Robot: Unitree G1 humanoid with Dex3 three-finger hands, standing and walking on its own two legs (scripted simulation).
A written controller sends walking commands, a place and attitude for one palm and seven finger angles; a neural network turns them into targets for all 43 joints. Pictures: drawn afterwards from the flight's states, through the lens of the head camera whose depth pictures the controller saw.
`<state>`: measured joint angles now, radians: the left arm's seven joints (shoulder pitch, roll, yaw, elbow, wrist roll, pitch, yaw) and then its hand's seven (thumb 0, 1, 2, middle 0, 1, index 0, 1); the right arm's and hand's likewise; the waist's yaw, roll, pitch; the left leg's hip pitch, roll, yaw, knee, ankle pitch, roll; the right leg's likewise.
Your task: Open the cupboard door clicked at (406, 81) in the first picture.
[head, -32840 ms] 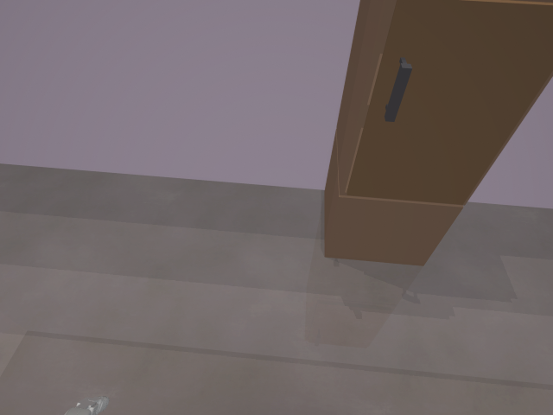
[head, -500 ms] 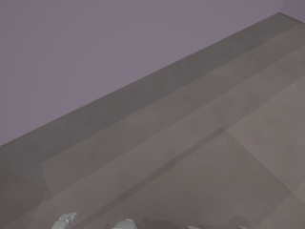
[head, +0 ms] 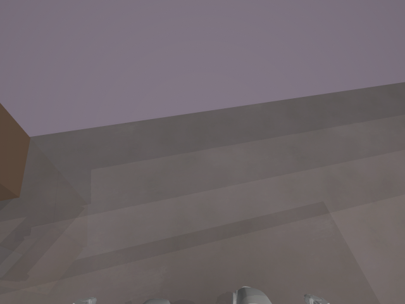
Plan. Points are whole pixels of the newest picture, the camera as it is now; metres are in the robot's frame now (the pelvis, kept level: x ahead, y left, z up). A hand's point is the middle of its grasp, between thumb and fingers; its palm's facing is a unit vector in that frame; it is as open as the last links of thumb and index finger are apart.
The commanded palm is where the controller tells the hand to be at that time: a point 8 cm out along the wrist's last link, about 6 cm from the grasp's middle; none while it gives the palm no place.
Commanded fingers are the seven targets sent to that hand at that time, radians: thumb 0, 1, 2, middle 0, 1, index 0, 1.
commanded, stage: turn to face it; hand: left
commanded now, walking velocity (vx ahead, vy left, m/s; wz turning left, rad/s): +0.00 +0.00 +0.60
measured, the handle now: out of the picture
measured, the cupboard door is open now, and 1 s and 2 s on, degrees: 47 47 47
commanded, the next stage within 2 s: take the last steps up to it in 1.70 s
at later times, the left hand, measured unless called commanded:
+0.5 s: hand out of the picture +0.01 +0.17 -0.17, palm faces +0.33 -0.92 -0.21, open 7.4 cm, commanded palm none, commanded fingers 0.00 0.90 0.90 -0.20 -0.30 -0.20 -0.30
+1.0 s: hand out of the picture +0.01 +0.15 -0.14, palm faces +0.56 -0.77 -0.28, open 7.4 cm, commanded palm none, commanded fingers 0.00 0.90 0.90 -0.20 -0.30 -0.20 -0.30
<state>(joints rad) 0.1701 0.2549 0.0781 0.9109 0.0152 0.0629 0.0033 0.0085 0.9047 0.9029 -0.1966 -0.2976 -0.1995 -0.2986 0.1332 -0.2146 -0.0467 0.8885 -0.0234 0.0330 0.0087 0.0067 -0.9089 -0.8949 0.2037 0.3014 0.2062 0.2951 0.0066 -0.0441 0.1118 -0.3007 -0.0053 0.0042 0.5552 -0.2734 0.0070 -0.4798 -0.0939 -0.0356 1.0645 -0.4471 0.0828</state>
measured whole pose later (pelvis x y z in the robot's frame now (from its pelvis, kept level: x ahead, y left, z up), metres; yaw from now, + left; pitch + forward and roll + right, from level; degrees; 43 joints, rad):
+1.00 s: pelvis +0.05 -0.07 +0.01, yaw +37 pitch +0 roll +2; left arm 0.18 0.20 0.04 0.86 0.02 0.01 0.02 0.00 0.90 0.90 -0.20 -0.30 -0.20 -0.30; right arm 0.13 -0.26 -0.08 0.93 -0.01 0.09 0.03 0.01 -0.91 -0.90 0.20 0.30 0.20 0.29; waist -0.03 0.02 0.12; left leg -0.50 -0.01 0.00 1.12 -0.45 -0.06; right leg -0.22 -0.09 -0.13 0.54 -0.32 0.00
